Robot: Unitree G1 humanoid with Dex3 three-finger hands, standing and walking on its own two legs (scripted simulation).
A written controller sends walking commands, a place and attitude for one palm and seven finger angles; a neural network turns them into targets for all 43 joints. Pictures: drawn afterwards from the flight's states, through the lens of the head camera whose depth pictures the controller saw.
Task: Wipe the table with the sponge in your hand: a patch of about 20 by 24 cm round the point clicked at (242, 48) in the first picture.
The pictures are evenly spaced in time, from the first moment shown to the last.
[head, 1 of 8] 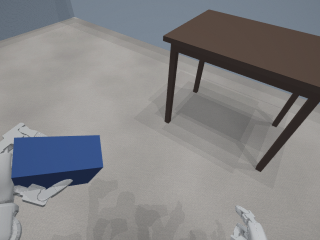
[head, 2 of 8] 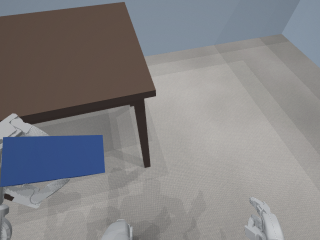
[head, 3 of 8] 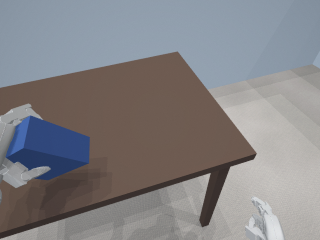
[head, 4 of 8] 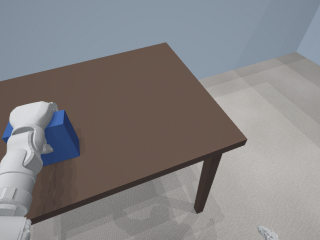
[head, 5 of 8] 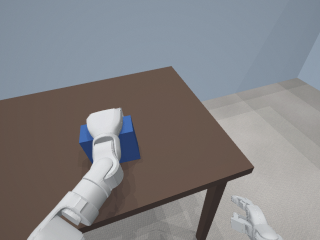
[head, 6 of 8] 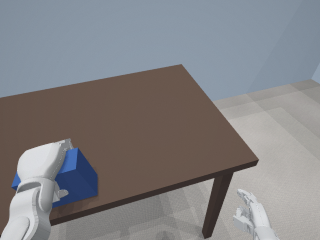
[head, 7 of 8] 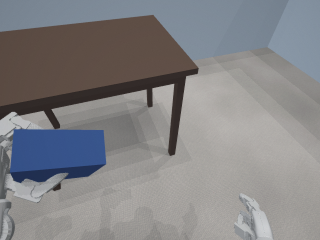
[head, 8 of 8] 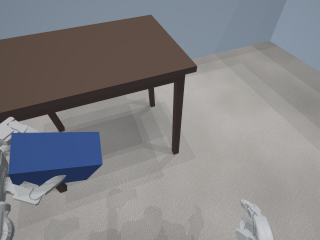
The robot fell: no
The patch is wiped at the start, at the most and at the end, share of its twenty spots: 0.00 1.00 1.00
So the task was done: yes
